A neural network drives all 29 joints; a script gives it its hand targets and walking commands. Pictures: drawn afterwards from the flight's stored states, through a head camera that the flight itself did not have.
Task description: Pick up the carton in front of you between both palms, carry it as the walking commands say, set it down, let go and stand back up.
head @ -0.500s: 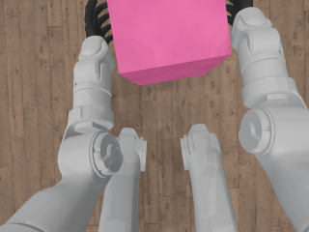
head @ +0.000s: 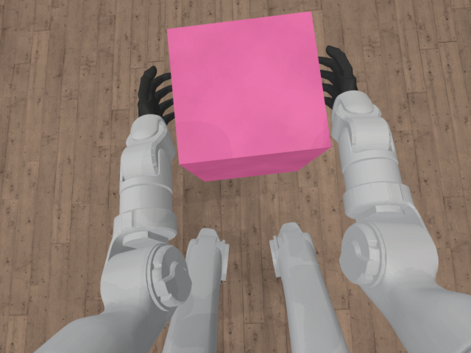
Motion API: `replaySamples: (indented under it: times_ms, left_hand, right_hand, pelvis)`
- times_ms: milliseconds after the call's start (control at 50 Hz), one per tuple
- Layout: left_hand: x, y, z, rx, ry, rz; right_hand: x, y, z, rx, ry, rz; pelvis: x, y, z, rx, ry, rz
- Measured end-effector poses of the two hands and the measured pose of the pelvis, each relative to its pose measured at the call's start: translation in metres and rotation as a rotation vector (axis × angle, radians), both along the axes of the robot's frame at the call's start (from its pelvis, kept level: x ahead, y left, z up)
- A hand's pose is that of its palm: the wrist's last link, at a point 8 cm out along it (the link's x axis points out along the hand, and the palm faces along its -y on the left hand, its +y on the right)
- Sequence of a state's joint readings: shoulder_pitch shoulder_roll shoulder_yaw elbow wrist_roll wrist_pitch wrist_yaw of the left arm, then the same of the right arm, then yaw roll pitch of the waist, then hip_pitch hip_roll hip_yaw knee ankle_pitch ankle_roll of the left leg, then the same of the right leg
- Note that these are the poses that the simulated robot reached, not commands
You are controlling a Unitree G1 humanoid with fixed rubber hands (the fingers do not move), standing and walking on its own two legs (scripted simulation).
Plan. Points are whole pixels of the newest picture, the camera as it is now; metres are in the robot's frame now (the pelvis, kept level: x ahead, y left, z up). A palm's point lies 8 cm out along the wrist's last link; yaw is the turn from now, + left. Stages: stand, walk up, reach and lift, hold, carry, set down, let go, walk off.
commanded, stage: reach and lift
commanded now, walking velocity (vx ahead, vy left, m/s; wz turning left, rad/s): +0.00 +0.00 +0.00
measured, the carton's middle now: (246, 115) +0.50 -0.01 -0.12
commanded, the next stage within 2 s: none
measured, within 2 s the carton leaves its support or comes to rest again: neither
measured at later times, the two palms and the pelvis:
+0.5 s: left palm (90, 107) +0.43 +0.14 +0.11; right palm (388, 83) +0.43 -0.16 +0.10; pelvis +0.05 +0.01 +0.14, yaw -1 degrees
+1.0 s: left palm out of the picture +0.39 +0.15 +0.25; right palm out of the picture +0.38 -0.15 +0.25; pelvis +0.09 +0.01 +0.24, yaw -1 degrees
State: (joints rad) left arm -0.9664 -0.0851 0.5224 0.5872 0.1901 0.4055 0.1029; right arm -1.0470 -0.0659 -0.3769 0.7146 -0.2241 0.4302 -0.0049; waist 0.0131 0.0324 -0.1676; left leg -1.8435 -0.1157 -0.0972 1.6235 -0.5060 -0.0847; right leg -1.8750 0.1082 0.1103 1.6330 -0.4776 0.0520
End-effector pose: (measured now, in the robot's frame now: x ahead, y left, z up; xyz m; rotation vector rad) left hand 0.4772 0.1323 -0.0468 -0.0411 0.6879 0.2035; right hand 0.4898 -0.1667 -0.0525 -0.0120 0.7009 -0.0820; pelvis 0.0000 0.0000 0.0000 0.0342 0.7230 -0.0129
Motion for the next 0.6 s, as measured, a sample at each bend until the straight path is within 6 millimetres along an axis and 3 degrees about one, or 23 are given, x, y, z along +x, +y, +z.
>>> replaySamples:
  times_ms: [220, 600]
  left_hand:
    - [-0.021, 0.004, 0.074, -0.005, 0.002, -0.015]
    - [-0.056, 0.012, 0.186, -0.006, -0.002, -0.041]
  right_hand:
    - [-0.026, 0.004, 0.075, 0.006, 0.003, -0.024]
    - [-0.070, 0.012, 0.187, 0.012, -0.001, -0.060]
  pelvis:
    - [0.021, 0.000, 0.063, -0.011, -0.086, -0.003]
    - [0.056, 0.007, 0.163, -0.031, -0.311, -0.003]
